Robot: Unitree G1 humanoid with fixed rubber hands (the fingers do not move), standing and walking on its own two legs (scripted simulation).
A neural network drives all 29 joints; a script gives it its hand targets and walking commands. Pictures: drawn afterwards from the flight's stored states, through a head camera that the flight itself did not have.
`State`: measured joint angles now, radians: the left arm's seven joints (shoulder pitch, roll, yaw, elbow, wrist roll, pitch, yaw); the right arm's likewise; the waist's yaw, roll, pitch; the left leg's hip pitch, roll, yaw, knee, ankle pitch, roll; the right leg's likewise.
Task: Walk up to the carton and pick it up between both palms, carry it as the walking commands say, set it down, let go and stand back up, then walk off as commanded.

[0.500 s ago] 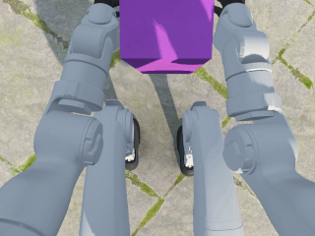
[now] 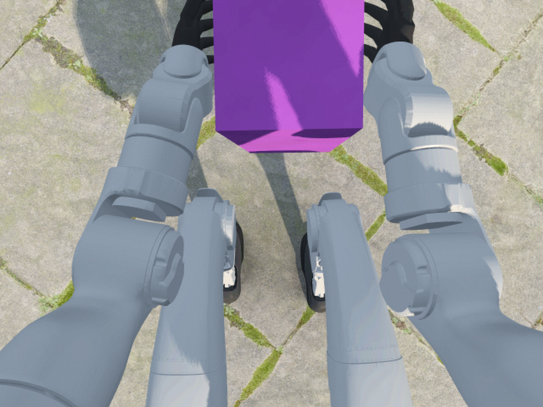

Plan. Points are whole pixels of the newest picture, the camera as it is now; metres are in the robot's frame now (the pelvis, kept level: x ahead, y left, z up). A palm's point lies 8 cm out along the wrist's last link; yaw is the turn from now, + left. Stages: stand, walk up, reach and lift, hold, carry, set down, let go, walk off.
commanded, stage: reach and lift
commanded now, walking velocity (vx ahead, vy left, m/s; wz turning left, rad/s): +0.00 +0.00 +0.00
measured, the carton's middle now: (288, 88) +0.50 -0.02 -0.10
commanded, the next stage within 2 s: none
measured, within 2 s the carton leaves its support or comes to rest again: neither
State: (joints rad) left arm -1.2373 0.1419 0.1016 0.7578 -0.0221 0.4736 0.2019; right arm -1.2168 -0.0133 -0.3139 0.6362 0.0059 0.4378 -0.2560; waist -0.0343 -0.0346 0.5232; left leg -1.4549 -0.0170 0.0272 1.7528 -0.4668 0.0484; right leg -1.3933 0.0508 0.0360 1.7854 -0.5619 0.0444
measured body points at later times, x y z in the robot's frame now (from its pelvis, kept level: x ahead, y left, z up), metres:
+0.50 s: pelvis +0.01 +0.01 +0.06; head +0.24 +0.02 +0.44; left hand +0.51 +0.10 +0.02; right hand +0.50 -0.13 +0.05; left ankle +0.17 +0.09 -0.48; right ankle +0.14 -0.13 -0.48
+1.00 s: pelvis +0.01 +0.01 +0.12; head +0.19 +0.02 +0.52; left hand +0.48 +0.10 +0.11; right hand +0.48 -0.13 +0.13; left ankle +0.17 +0.09 -0.48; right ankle +0.14 -0.13 -0.48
